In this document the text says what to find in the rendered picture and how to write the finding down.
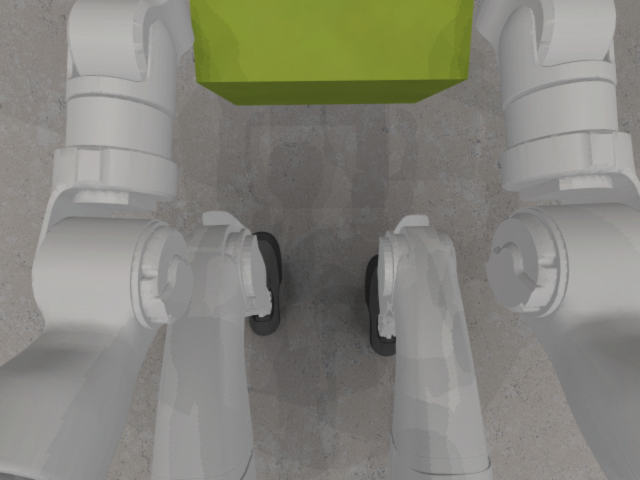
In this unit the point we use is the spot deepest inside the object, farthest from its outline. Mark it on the carton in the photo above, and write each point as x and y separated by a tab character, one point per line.
309	52

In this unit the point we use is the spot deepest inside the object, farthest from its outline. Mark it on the right robot foot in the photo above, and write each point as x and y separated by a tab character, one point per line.
384	346

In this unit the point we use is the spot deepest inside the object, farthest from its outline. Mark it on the right robot forearm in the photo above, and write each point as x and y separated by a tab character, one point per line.
558	75

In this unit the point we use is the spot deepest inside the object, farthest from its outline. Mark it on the left robot upper arm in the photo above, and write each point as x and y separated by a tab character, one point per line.
104	287

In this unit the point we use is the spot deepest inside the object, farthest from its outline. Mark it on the right robot thigh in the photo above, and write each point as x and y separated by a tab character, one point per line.
437	431

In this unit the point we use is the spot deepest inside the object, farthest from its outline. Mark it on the right robot upper arm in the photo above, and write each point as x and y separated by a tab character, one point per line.
573	272

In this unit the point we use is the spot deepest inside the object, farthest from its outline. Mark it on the left robot forearm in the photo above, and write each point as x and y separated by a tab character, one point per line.
120	92

